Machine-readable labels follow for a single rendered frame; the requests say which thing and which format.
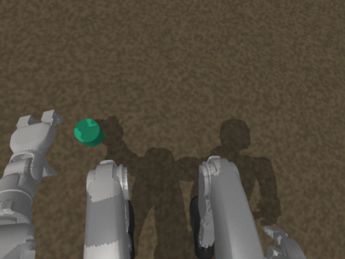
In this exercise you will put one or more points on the tin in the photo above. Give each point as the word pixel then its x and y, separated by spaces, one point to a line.
pixel 89 132

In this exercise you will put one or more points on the right robot foot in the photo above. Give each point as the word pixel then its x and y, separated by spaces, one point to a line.
pixel 201 252

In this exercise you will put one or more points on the left robot hand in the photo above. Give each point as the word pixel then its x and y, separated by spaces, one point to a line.
pixel 36 136

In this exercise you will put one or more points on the right robot hand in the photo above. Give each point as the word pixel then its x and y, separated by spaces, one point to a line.
pixel 289 247

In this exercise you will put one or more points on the left robot arm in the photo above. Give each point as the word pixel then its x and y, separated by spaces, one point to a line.
pixel 18 186

